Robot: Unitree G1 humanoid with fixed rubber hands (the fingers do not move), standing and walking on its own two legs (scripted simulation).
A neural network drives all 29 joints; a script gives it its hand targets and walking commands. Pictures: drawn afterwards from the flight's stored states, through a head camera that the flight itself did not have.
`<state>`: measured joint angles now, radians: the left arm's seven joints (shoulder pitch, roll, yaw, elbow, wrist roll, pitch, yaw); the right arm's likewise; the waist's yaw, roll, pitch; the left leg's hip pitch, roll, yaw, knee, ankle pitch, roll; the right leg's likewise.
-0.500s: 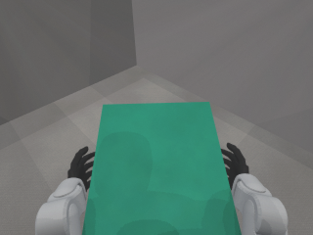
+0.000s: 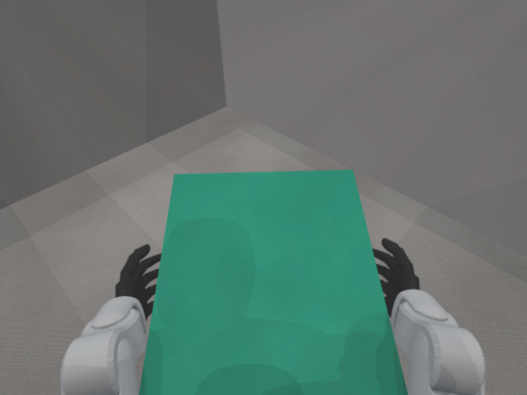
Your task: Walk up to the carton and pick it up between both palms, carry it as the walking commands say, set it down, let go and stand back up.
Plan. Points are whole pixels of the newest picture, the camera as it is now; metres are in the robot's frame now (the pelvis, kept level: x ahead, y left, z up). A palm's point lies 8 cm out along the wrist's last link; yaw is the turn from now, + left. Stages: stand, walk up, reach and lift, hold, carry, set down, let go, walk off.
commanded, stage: carry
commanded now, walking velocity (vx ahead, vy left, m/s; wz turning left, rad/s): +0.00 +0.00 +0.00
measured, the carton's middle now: (266, 295) +0.27 +0.00 +0.02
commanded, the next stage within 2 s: hold in 0.28 s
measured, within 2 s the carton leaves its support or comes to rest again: neither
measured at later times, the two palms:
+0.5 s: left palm (152, 305) +0.26 +0.18 +0.02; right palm (378, 301) +0.26 -0.18 +0.02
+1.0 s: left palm (141, 276) +0.29 +0.19 +0.06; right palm (366, 268) +0.29 -0.16 +0.05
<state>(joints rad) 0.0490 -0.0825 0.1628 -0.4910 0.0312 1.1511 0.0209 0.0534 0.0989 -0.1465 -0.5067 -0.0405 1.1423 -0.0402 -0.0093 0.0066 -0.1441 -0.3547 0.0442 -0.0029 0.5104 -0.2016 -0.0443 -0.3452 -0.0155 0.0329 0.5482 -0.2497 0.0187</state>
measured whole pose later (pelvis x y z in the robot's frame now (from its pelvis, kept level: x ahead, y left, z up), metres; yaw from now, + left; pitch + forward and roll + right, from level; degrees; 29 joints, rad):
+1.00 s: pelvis +0.02 +0.02 +0.02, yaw -1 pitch -7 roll +0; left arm -0.14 -0.12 0.25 0.08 0.26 0.74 -0.06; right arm -0.17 0.08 -0.21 0.15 -0.25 0.71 0.08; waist 0.01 -0.01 0.03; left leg -0.01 0.01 -0.02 0.27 -0.15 -0.02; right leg 0.00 -0.03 0.06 0.28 -0.17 0.03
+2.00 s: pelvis -0.01 +0.01 -0.01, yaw +0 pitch +14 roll -1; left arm -0.43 -0.08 0.42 0.43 0.34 0.40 -0.11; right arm -0.40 0.14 -0.40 0.43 -0.31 0.39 0.05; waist 0.05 -0.02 0.02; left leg -0.62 0.01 -0.06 0.58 -0.20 -0.02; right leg -0.58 -0.01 0.04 0.56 -0.22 0.03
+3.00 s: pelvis -0.04 +0.01 -0.14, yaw -2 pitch +45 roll -2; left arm -0.82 0.06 0.44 0.55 0.24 0.37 -0.10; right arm -0.75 0.11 -0.49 0.43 -0.24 0.38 0.00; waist 0.04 -0.04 -0.22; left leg -1.66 0.01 -0.07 1.24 -0.36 -0.04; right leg -1.63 0.03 0.05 1.22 -0.38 0.04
